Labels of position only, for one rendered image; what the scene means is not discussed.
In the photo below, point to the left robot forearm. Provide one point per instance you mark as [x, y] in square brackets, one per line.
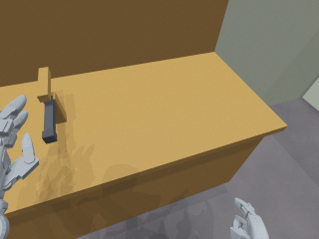
[4, 223]

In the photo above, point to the robot right hand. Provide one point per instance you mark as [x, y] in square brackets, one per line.
[251, 228]

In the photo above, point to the counter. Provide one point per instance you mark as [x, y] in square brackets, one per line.
[146, 113]

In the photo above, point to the robot left hand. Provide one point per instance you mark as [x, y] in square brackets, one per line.
[11, 120]

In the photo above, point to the tap lever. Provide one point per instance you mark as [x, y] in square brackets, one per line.
[49, 133]

